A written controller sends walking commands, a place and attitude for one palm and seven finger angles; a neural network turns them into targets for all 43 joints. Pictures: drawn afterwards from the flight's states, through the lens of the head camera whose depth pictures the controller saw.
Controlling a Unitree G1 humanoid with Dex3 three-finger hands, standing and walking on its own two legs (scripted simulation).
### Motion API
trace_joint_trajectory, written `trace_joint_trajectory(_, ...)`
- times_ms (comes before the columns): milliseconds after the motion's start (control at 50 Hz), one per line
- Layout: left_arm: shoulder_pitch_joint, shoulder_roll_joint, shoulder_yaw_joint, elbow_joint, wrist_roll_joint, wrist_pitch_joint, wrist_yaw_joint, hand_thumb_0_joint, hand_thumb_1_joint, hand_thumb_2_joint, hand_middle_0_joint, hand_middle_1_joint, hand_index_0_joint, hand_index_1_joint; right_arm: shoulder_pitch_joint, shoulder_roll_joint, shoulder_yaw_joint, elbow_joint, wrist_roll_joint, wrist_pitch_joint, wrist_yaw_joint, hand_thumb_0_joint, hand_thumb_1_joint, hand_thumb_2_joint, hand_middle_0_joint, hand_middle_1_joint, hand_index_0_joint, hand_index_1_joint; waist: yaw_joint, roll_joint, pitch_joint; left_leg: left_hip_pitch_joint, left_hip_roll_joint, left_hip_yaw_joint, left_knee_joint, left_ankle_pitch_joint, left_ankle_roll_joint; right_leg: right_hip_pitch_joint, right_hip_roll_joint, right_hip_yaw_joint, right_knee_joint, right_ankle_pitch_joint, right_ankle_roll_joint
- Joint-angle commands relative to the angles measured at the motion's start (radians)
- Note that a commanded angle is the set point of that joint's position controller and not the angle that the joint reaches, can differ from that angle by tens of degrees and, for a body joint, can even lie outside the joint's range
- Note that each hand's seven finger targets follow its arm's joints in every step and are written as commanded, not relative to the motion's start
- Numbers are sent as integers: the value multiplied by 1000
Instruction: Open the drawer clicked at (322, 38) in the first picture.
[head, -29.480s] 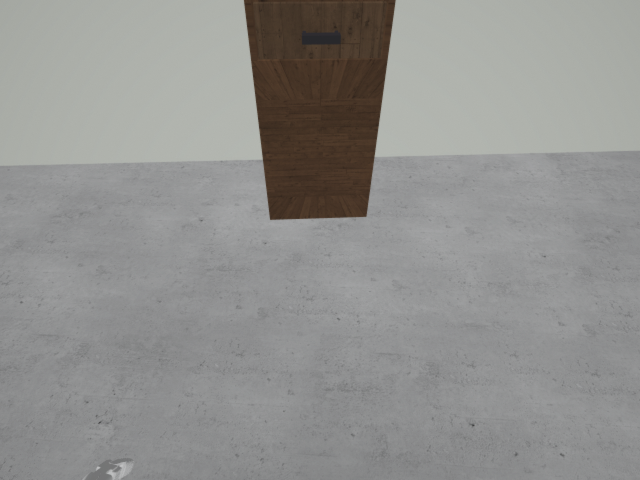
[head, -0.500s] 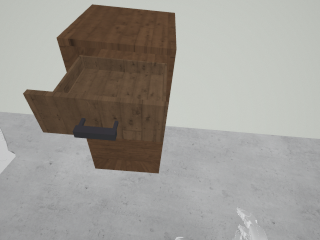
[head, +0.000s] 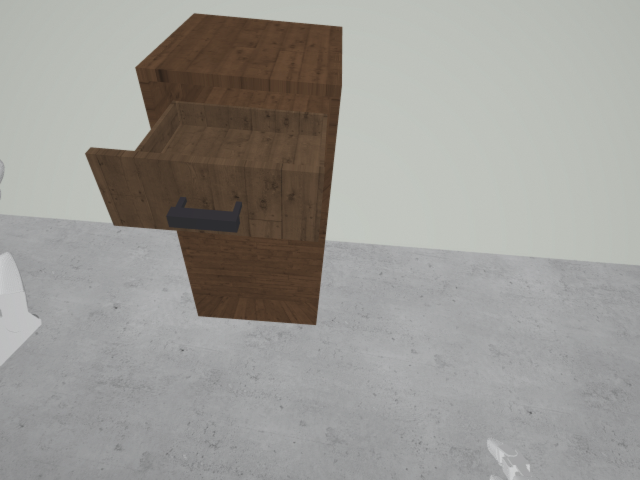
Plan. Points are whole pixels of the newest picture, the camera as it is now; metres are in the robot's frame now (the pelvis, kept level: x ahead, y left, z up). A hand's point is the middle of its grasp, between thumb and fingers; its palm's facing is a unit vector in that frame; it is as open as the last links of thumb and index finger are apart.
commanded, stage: stop stepping back and stand still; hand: left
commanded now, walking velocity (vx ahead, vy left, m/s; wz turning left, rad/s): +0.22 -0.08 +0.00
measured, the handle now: (207, 211) +0.54 +0.22 +0.03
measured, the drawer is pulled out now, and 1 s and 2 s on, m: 0.30 0.30 0.30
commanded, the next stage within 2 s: let the arm hang, fingers relaxed in 0.42 s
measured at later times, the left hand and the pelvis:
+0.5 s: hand (32, 326) +0.17 +0.23 +0.23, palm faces +0.44 -0.76 -0.48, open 7.4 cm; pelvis -0.03 -0.01 +0.00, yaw -1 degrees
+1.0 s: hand out of the picture -0.07 +0.21 -0.16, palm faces +0.03 -0.97 -0.24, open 7.1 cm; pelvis -0.02 +0.01 +0.01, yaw +1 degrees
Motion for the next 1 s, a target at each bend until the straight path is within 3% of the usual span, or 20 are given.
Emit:
trace_joint_trajectory(0, -143, 130, 68, -90, -6, -37, 24, 0, 900, 900, -200, -300, -200, -300, -164, -131, -29, -126, 15, -57, -6, 0, -900, -900, 200, 300, 200, 300, 8, 205, 115, -215, 222, -135, -229, -208, 118, 184, -24, -23, -239, -28, -4)
trace_joint_trajectory(40, -168, 134, 67, -7, 5, -33, 17, 0, 900, 900, -200, -300, -200, -300, -178, -146, -32, -118, 9, -33, -12, 0, -900, -900, 200, 300, 200, 300, 14, 100, 106, -305, 155, -88, -99, -298, 84, 336, -33, -5, -439, 18, -20)
trace_joint_trajectory(80, -214, 172, 76, -10, -1, -28, 5, 0, 900, 900, -200, -300, -200, -300, -192, -140, -52, -131, 21, -9, -6, 0, -900, -900, 200, 300, 200, 300, 14, -255, 55, -360, -30, 13, 423, -225, 27, 261, -324, 510, -717, -210, -167)
trace_joint_trajectory(100, -225, 185, 99, 1, -11, -36, 3, 0, 900, 900, -200, -300, -200, -300, -204, -144, -51, -126, 13, -6, -4, 0, -900, -900, 200, 300, 200, 300, 18, -206, 84, -383, -22, -21, 569, -178, 14, 234, -391, 551, -743, -71, -204)
trace_joint_trajectory(160, -196, 130, 51, -115, -13, -47, -10, 0, 900, 900, -200, -300, -200, -300, -186, -119, -50, -128, 8, -1, 5, 0, -900, -900, 200, 300, 200, 300, -4, -107, 4, -201, 12, -16, 493, -89, 11, 74, -306, 358, -728, -218, -173)
trace_joint_trajectory(260, -55, 143, 61, -264, -11, -56, 20, 0, 900, 900, -200, -300, -200, -300, -180, -89, -10, -157, -8, -23, -24, 0, -900, -900, 200, 300, 200, 300, -7, 44, -17, 43, -3, 49, -121, -130, 38, 68, -191, 166, -572, -224, -113)
trace_joint_trajectory(300, -74, 139, 66, -301, -11, -73, 31, 0, 900, 900, -200, -300, -200, -300, -175, -122, -20, -185, -16, -35, -30, 0, -900, -900, 200, 300, 200, 300, 5, 386, 16, 36, 235, -325, -334, -325, 123, -6, -19, 20, -174, -105, -41)
trace_joint_trajectory(320, -114, 172, 88, -295, 0, -72, 40, 0, 900, 900, -200, -300, -200, -300, -175, -108, -19, -182, -8, -42, -27, 0, -900, -900, 200, 300, 200, 300, -4, 370, 37, -19, 319, -380, -362, -274, 169, -40, 2, -14, 5, -113, -16)
trace_joint_trajectory(340, -146, 200, 123, -270, -3, -71, 42, 0, 900, 900, -200, -300, -200, -300, -178, -101, -25, -168, -3, -49, -27, 0, -900, -900, 200, 300, 200, 300, 1, 256, 31, -42, 305, -329, -327, -156, 172, -23, -13, 8, 54, -107, -7)
trace_joint_trajectory(440, -77, 143, 103, -77, -15, -37, 25, 0, 900, 900, -200, -300, -200, -300, -171, -126, -21, -141, 17, -42, -10, 0, -900, -900, 200, 300, 200, 300, 10, 184, 39, -167, 190, -105, -149, 1, 96, 262, -25, -40, -373, 63, 1)
trace_joint_trajectory(480, -97, 149, 90, -48, -14, -36, 12, 0, 900, 900, -200, -300, -200, -300, -187, -129, -29, -152, 20, -25, -4, 0, -900, -900, 200, 300, 200, 300, 1, -24, 49, -244, 86, -32, 23, -73, 43, 325, -126, 155, -541, 133, -52)
trace_joint_trajectory(500, -47, -44, -356, 766, 83, 133, -129, 0, 900, 900, -200, -300, -200, -300, -163, -189, -75, 84, 10, -62, 53, 0, -900, -900, 200, 300, 200, 300, -11, -127, -82, -297, 51, 22, 269, 23, -2, 353, -336, 236, -417, 652, -112)
trace_joint_trajectory(520, -98, -32, -319, 799, 79, 210, -148, 0, 900, 900, -200, -300, -200, -300, -65, -142, -55, 59, 14, 20, 63, 0, -900, -900, 200, 300, 200, 300, -23, -156, -106, -225, 55, -10, 234, -141, -27, 292, -355, 236, -363, 722, -143)
trace_joint_trajectory(540, -142, -50, -328, 783, 70, 228, -152, 0, 900, 900, -200, -300, -200, -300, -22, -123, -50, 66, 23, 48, 69, 0, -900, -900, 200, 300, 200, 300, -49, -120, -106, -117, 38, -18, 192, -122, -23, 162, -312, 202, -391, 421, -126)
trace_joint_trajectory(560, -178, -88, -342, 807, 65, 238, -147, 0, 900, 900, -200, -300, -200, -300, -14, -122, -48, 97, 9, 75, 67, 0, -900, -900, 200, 300, 200, 300, -23, -151, -54, -117, 42, -23, 195, -35, -10, 83, -249, 128, -400, 213, -98)
trace_joint_trajectory(640, -258, -61, -385, 1017, 59, 253, -141, 0, 900, 900, -200, -300, -200, -300, -80, -129, -26, 93, -24, 133, 63, 0, -900, -900, 200, 300, 200, 300, 4, -172, 87, -125, 38, -42, 113, 102, 16, 74, -199, 106, -438, 212, -62)
trace_joint_trajectory(700, -332, -63, -399, 1204, 47, 258, -143, 0, 900, 900, -200, -300, -200, -300, -82, -123, -10, 137, -30, 148, 62, 0, -900, -900, 200, 300, 200, 300, 7, 47, 212, -162, 89, -126, -80, 113, 36, 63, -124, 65, -428, 43, -32)
trace_joint_trajectory(740, -291, -73, -411, 1330, 42, 249, -143, 0, 900, 900, -200, -300, -200, -300, -80, -133, -5, 180, -29, 139, 56, 0, -900, -900, 200, 300, 200, 300, 34, 174, 151, -193, 110, -145, -165, 67, 44, 218, -104, 67, -413, 124, -32)
trace_joint_trajectory(840, -216, -115, -417, 1553, 32, 223, -137, 0, 900, 900, -200, -300, -200, -300, -17, -89, -1, 270, -16, 137, 40, 0, -900, -900, 200, 300, 200, 300, 33, 262, -55, -13, 88, -75, -168, 80, 26, 344, -116, 64, -483, 216, -45)
trace_joint_trajectory(980, -227, -134, -451, 1716, 30, 224, -130, 0, 900, 900, -200, -300, -200, -300, 61, -65, -3, 375, -6, 154, 32, 0, -900, -900, 200, 300, 200, 300, 11, 78, 133, 12, 91, -57, -207, 51, 24, 232, -129, 54, -569, 173, -51)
